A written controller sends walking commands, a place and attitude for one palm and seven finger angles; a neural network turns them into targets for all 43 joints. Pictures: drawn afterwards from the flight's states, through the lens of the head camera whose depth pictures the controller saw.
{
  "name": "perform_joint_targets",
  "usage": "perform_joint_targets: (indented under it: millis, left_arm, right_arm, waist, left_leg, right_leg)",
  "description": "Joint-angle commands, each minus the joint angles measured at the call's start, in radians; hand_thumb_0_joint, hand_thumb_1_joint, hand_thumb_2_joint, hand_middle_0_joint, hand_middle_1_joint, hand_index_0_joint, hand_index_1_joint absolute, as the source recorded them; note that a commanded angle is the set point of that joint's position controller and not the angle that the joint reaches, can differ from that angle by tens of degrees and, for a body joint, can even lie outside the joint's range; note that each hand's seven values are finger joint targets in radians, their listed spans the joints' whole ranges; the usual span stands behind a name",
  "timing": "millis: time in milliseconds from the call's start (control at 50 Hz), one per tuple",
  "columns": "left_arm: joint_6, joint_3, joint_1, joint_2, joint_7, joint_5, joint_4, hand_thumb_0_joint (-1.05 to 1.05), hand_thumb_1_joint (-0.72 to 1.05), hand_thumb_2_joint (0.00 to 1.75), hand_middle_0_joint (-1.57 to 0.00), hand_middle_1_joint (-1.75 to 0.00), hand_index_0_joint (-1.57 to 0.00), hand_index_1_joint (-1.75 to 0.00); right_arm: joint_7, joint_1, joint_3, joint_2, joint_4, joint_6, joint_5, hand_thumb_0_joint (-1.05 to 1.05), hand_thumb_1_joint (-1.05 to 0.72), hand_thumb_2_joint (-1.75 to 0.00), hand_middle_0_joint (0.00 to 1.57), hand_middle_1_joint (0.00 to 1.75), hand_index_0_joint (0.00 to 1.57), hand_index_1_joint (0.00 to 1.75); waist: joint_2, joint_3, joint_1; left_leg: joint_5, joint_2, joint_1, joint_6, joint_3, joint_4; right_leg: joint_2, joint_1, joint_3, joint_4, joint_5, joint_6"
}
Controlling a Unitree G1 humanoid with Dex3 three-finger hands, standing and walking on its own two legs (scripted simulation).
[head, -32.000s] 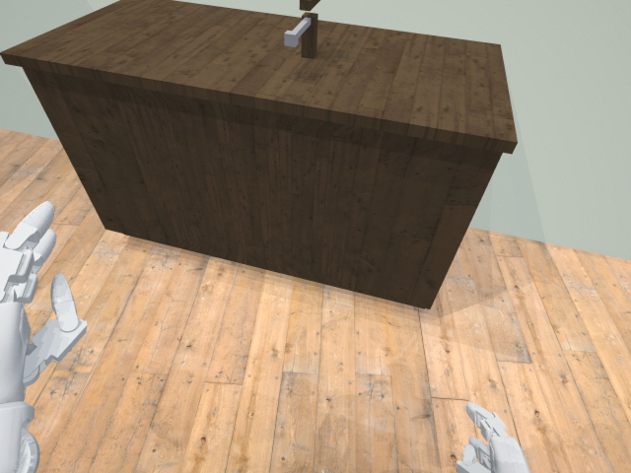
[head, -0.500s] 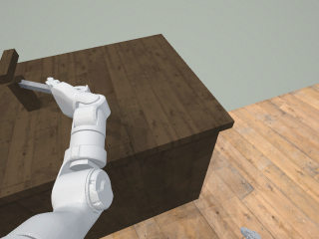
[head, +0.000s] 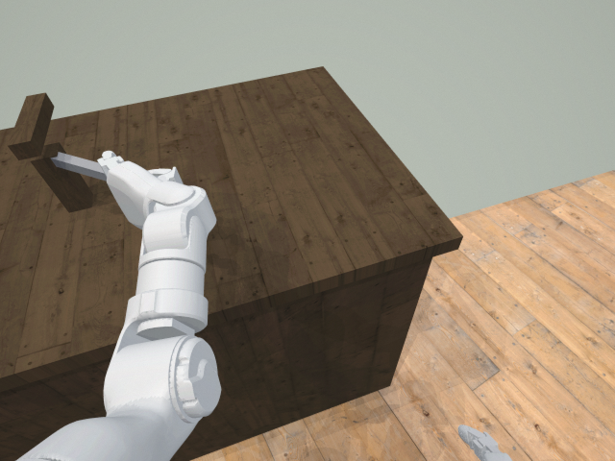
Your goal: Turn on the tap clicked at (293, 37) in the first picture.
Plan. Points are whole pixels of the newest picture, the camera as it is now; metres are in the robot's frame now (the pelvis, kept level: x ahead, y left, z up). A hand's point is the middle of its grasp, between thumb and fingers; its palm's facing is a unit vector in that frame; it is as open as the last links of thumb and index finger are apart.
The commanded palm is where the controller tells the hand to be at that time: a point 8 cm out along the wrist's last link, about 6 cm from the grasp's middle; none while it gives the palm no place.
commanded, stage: lift the hand up off the lever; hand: left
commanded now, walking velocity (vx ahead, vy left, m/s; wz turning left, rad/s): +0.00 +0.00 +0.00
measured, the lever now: (131, 180) +0.45 +0.26 +0.15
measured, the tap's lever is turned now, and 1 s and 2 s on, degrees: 49 13 10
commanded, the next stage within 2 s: draw the hand back beside the body in 0.04 s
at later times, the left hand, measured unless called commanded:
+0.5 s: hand (135, 238) +0.34 +0.22 +0.14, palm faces +0.45 -0.88 -0.15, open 7.8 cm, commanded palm +0.31 +0.23 +0.21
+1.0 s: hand (90, 288) +0.28 +0.25 +0.13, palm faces +0.32 -0.90 -0.31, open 7.6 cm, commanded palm +0.24 +0.29 +0.19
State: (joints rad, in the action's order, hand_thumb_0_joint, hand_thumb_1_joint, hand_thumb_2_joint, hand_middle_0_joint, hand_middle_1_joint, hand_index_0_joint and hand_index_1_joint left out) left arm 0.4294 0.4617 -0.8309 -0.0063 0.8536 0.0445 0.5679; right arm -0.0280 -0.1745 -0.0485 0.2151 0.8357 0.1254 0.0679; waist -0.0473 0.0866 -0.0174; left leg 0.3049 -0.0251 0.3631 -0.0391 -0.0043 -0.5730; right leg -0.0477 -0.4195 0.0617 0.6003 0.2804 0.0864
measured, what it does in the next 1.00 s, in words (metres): stands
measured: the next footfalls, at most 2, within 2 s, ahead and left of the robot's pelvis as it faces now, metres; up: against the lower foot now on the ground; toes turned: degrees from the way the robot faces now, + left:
none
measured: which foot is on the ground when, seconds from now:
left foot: down 0.00-1.00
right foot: down 0.00-1.00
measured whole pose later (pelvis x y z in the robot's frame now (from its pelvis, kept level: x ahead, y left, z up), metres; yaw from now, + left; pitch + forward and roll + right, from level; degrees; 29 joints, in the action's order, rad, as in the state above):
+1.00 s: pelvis +0.03 +0.04 +0.02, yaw +0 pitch -3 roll +0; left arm 0.04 0.15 0.22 -0.30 0.14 -0.08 -0.20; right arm 0.00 -0.20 0.02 0.21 0.65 0.18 0.02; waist -0.06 -0.04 0.04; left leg 0.25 0.01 0.03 0.00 -0.02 -0.35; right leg -0.02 -0.09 0.04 0.38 0.23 0.04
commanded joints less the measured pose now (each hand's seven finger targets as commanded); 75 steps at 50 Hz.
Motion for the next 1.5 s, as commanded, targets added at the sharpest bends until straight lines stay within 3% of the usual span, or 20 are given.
perform_joint_targets:
  millis: [0,120,140,180,260,320,340,380,400,460,480,520,560,620,660,880,960,1100,1260,1480]
  left_arm:
    - [-0.144,-0.136,-0.799,-0.318,0.041,0.103,-0.463,0.0,0.9,0.9,-0.15,-0.15,-0.15,-0.15]
    - [-0.134,-0.149,-0.81,-0.304,0.037,0.105,-0.458,0.0,0.9,0.9,-0.15,-0.15,-0.15,-0.15]
    - [-0.137,-0.276,-0.74,-0.268,-0.125,0.061,-0.605,0.0,0.9,0.9,-0.15,-0.15,-0.15,-0.15]
    - [-0.146,-0.17,-0.608,-0.4,-0.241,0.028,-0.648,0.0,0.9,0.9,-0.15,-0.16,-0.15,-0.16]
    - [-0.192,-0.251,-0.376,-0.333,-0.359,0.002,-0.86,0.0,0.9,0.9,-0.16,-0.17,-0.16,-0.17]
    - [-0.262,-0.304,-0.19,-0.322,-0.416,0.007,-1.039,0.0,0.9,0.9,-0.16,-0.18,-0.16,-0.18]
    - [-0.34,-0.174,-0.06,-0.538,-0.499,-0.092,-0.921,0.0,0.9,0.9,-0.16,-0.18,-0.16,-0.18]
    - [-0.459,-0.177,-0.042,-0.596,-0.575,-0.108,-0.992,0.0,0.9,0.9,-0.16,-0.19,-0.16,-0.19]
    - [-0.504,-0.222,-0.027,-0.541,-0.6,-0.101,-1.033,0.0,0.9,0.9,-0.16,-0.19,-0.16,-0.19]
    - [-0.577,-0.283,0.042,-0.502,-0.642,-0.113,-1.09,0.0,0.9,0.9,-0.17,-0.2,-0.17,-0.2]
    - [-0.577,-0.282,0.039,-0.55,-0.642,-0.136,-1.085,0.0,0.9,0.9,-0.17,-0.2,-0.17,-0.2]
    - [-0.611,-0.289,0.105,-0.506,-0.653,-0.113,-1.133,0.0,0.9,0.9,-0.17,-0.21,-0.17,-0.21]
    - [-0.622,-0.284,0.167,-0.504,-0.656,-0.11,-1.122,0.0,0.9,0.9,-0.17,-0.22,-0.17,-0.22]
    - [-0.633,-0.281,0.251,-0.5,-0.661,-0.108,-1.162,0.0,0.9,0.9,-0.18,-0.22,-0.18,-0.22]
    - [-0.632,-0.258,0.324,-0.508,-0.662,-0.106,-1.144,0.0,0.9,0.9,-0.18,-0.23,-0.18,-0.23]
    - [-0.609,-0.163,0.701,-0.527,-0.684,-0.099,-1.279,0.0,0.9,0.9,-0.19,-0.26,-0.19,-0.26]
    - [-0.603,-0.157,0.784,-0.516,-0.687,-0.096,-1.308,0.0,0.9,0.9,-0.19,-0.28,-0.19,-0.28]
    - [-0.591,-0.104,0.939,-0.53,-0.692,-0.098,-1.287,0.0,0.9,0.9,-0.2,-0.3,-0.2,-0.3]
    - [-0.582,-0.104,1.151,-0.442,-0.74,-0.123,-1.033,0.0,0.9,0.9,-0.2,-0.3,-0.2,-0.3]
    - [-0.622,-0.092,1.005,-0.511,-0.718,-0.107,-1.146,0.0,0.9,0.9,-0.2,-0.3,-0.2,-0.3]
  right_arm:
    - [0.007,0.077,-0.024,0.102,-0.126,0.04,-0.004,0.0,-0.9,-0.9,0.2,0.3,0.2,0.3]
    - [0.007,0.077,-0.025,0.101,-0.121,0.036,-0.005,0.0,-0.9,-0.9,0.2,0.3,0.2,0.3]
    - [0.029,0.077,-0.023,0.128,-0.163,0.003,-0.024,0.0,-0.9,-0.9,0.2,0.3,0.2,0.3]
    - [0.066,0.071,-0.023,0.124,-0.188,-0.012,-0.039,0.0,-0.9,-0.9,0.2,0.3,0.2,0.3]
    - [0.085,0.099,-0.003,0.092,-0.235,-0.007,-0.064,0.0,-0.9,-0.9,0.2,0.3,0.2,0.3]
    - [0.092,0.113,0.004,0.082,-0.259,0.006,-0.073,0.0,-0.9,-0.9,0.2,0.3,0.2,0.3]
    - [0.064,0.103,-0.005,0.119,-0.266,0.025,-0.074,0.0,-0.9,-0.9,0.2,0.3,0.2,0.3]
    - [0.053,0.125,0.002,0.109,-0.285,0.054,-0.085,0.0,-0.9,-0.9,0.2,0.3,0.2,0.3]
    - [0.052,0.125,0.013,0.094,-0.294,0.067,-0.085,0.0,-0.9,-0.9,0.2,0.3,0.2,0.3]
    - [0.051,0.124,0.017,0.101,-0.313,0.1,-0.086,0.0,-0.9,-0.9,0.2,0.3,0.2,0.3]
    - [0.042,0.129,0.009,0.114,-0.317,0.112,-0.094,0.0,-0.9,-0.9,0.2,0.3,0.2,0.3]
    - [0.05,0.112,0.02,0.105,-0.313,0.124,-0.083,0.0,-0.9,-0.9,0.2,0.3,0.2,0.3]
    - [0.051,0.105,0.024,0.111,-0.304,0.13,-0.078,0.0,-0.9,-0.9,0.2,0.3,0.2,0.3]
    - [0.049,0.101,0.028,0.112,-0.307,0.135,-0.074,0.0,-0.9,-0.9,0.2,0.3,0.2,0.3]
    - [0.05,0.097,0.028,0.114,-0.307,0.131,-0.067,0.0,-0.9,-0.9,0.2,0.3,0.2,0.3]
    - [0.033,0.097,0.032,0.098,-0.341,0.111,-0.053,0.0,-0.9,-0.9,0.2,0.3,0.2,0.3]
    - [0.034,0.09,0.03,0.096,-0.345,0.105,-0.05,0.0,-0.9,-0.9,0.2,0.3,0.2,0.3]
    - [0.047,0.098,0.029,0.09,-0.345,0.088,-0.051,0.0,-0.9,-0.9,0.2,0.3,0.2,0.3]
    - [0.061,0.132,0.014,0.095,-0.334,0.006,-0.069,0.0,-0.9,-0.9,0.2,0.3,0.2,0.3]
    - [0.092,0.172,0.022,0.095,-0.342,0.03,-0.064,0.0,-0.9,-0.9,0.2,0.3,0.2,0.3]
  waist:
    - [-0.017,0.521,0.022]
    - [-0.032,0.517,0.017]
    - [0.033,0.535,-0.036]
    - [-0.011,0.557,0.013]
    - [-0.013,0.455,0.028]
    - [-0.045,0.404,0.037]
    - [-0.027,0.397,0.019]
    - [-0.097,0.358,0.055]
    - [-0.148,0.331,0.034]
    - [-0.084,0.267,0.023]
    - [-0.084,0.228,0.041]
    - [-0.151,0.268,0.028]
    - [-0.102,0.248,0.029]
    - [-0.148,0.248,0.04]
    - [-0.082,0.237,0.046]
    - [-0.158,0.219,0.086]
    - [-0.123,0.195,0.083]
    - [-0.116,0.147,0.091]
    - [0.069,-0.066,0.083]
    - [-0.042,-0.066,0.076]
  left_leg:
    - [-0.41,0.022,-0.136,0.026,-0.044,0.015]
    - [-0.413,0.022,-0.146,0.021,-0.041,0.016]
    - [-0.427,0.033,-0.196,0.046,-0.04,0.016]
    - [-0.45,0.04,-0.209,0.064,-0.046,0.034]
    - [-0.457,0.031,-0.252,0.066,-0.041,0.063]
    - [-0.442,0.025,-0.292,0.064,-0.03,0.083]
    - [-0.394,0.014,-0.296,0.069,-0.019,0.106]
    - [-0.366,0.036,-0.273,0.071,-0.025,0.126]
    - [-0.361,0.034,-0.309,0.072,-0.033,0.134]
    - [-0.347,0.033,-0.343,0.07,-0.013,0.163]
    - [-0.34,0.05,-0.313,0.063,0.002,0.166]
    - [-0.35,0.035,-0.402,0.063,0.001,0.179]
    - [-0.373,0.031,-0.409,0.057,0.01,0.196]
    - [-0.444,0.027,-0.449,0.042,0.026,0.207]
    - [-0.486,0.024,-0.443,0.044,0.022,0.208]
    - [-0.8,-0.003,-0.465,-0.008,0.033,0.187]
    - [-0.818,-0.012,-0.455,-0.011,0.032,0.182]
    - [-0.76,-0.011,-0.423,-0.008,0.024,0.19]
    - [-0.382,-0.003,-0.305,0.051,-0.009,0.247]
    - [-0.166,0.022,-0.325,0.069,0.013,0.272]
  right_leg:
    - [0.057,0.301,-0.033,-0.05,-0.423,-0.066]
    - [0.056,0.295,-0.031,-0.051,-0.414,-0.063]
    - [0.053,0.345,-0.047,-0.033,-0.492,-0.07]
    - [0.065,0.423,-0.067,-0.044,-0.573,-0.074]
    - [0.057,0.399,-0.06,-0.075,-0.557,-0.071]
    - [0.05,0.364,-0.06,-0.095,-0.479,-0.063]
    - [0.074,0.428,-0.064,-0.106,-0.499,-0.085]
    - [0.089,0.437,-0.071,-0.118,-0.477,-0.078]
    - [0.081,0.404,-0.077,-0.135,-0.441,-0.074]
    - [0.061,0.367,-0.065,-0.175,-0.379,-0.067]
    - [0.068,0.349,-0.048,-0.186,-0.378,-0.061]
    - [0.053,0.347,-0.058,-0.194,-0.339,-0.059]
    - [0.047,0.358,-0.047,-0.202,-0.345,-0.055]
    - [0.045,0.363,-0.038,-0.207,-0.343,-0.051]
    - [0.043,0.382,-0.037,-0.21,-0.381,-0.053]
    - [0.046,0.433,-0.03,-0.202,-0.474,-0.051]
    - [0.046,0.426,-0.026,-0.204,-0.472,-0.053]
    - [0.053,0.43,-0.027,-0.214,-0.455,-0.053]
    - [0.057,0.374,-0.035,-0.284,-0.309,-0.061]
    - [0.06,0.35,-0.059,-0.353,-0.103,-0.054]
